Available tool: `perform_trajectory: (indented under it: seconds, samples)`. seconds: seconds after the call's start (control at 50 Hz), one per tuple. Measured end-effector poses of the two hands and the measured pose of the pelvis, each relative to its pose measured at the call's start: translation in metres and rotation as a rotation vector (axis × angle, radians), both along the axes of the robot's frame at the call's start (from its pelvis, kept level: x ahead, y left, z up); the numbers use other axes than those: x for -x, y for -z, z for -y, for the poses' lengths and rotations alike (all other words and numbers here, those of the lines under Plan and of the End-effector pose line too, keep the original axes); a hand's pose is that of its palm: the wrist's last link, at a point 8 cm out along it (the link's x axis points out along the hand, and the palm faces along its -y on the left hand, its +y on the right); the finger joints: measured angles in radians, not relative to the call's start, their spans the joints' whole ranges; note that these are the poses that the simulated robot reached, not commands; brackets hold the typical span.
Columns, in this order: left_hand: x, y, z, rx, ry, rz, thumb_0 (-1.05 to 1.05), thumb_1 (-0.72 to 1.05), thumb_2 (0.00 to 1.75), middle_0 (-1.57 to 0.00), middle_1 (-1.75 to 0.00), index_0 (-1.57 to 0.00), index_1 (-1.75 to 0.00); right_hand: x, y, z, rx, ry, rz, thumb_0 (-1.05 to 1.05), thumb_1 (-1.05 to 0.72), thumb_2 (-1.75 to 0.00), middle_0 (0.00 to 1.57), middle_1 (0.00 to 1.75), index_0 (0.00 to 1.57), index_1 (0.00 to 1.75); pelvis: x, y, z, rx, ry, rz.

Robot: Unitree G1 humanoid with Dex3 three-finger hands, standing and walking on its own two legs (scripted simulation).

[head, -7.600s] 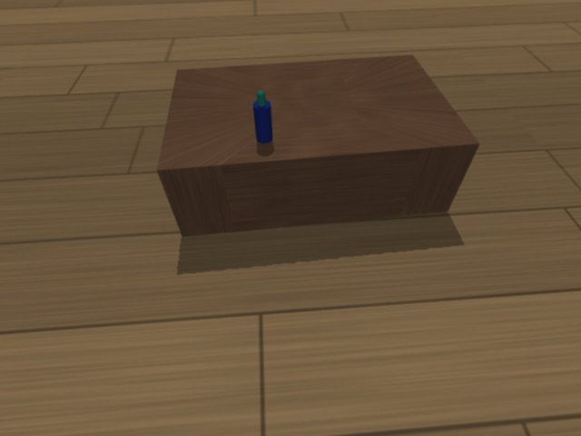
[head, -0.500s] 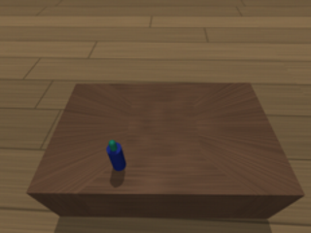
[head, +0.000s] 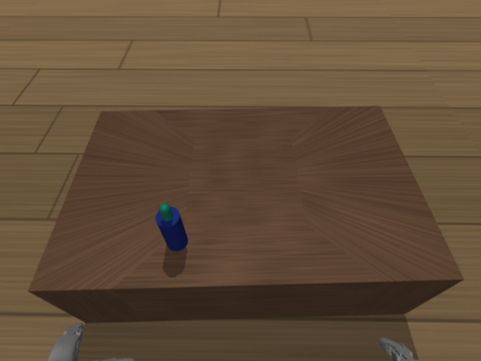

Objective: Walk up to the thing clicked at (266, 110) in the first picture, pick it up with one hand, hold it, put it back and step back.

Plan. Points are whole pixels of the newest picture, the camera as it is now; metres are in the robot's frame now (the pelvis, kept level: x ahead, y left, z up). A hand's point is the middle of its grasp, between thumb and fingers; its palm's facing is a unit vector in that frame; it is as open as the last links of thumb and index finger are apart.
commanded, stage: go down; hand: left
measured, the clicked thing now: (171, 225) +0.51 +0.20 -0.28
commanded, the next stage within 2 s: none
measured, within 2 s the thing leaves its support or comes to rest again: neither
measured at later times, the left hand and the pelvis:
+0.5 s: hand out of the picture +0.16 +0.27 -0.13, palm faces +0.06 -0.95 -0.32, open 17.1 cm; pelvis +0.02 +0.02 -0.03, yaw +1 degrees
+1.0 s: hand out of the picture +0.14 +0.28 -0.12, palm faces +0.11 -0.94 -0.32, open 17.3 cm; pelvis +0.00 +0.01 -0.05, yaw +2 degrees
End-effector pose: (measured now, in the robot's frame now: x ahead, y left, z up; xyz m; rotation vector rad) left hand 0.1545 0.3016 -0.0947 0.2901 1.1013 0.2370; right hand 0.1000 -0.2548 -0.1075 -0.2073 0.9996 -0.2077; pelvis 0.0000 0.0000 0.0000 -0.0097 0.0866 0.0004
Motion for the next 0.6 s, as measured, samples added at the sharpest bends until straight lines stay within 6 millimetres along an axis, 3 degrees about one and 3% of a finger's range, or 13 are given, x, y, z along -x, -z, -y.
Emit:
perform_trajectory:
  seconds: [0.24,0.4,0.6]
  samples:
    - [0.008,0.007,-0.004,0.045,-0.032,-0.006,0.00,-0.31,0.08,-0.07,-0.04,-0.06,-0.04,-0.048,-0.008,-0.019,0.034,-0.071,0.148,0.01,-0.92,-0.89,0.21,0.30,0.20,0.30,-0.010,0.012,-0.012,0.012,-0.013,-0.035]
    - [0.003,0.002,-0.013,0.026,-0.005,0.015,0.00,-0.42,0.05,-0.08,-0.04,-0.07,-0.04,-0.066,-0.010,-0.024,0.056,-0.085,0.213,0.01,-0.90,-0.89,0.21,0.30,0.20,0.30,-0.017,0.020,-0.017,0.027,-0.022,-0.058]
    - [0.006,0.002,-0.010,0.029,-0.016,0.023,0.00,-0.49,0.04,-0.08,-0.04,-0.07,-0.04,-0.070,0.001,-0.029,0.052,-0.090,0.243,0.01,-0.88,-0.88,0.21,0.30,0.20,0.30,-0.017,0.032,-0.017,0.035,-0.031,-0.096]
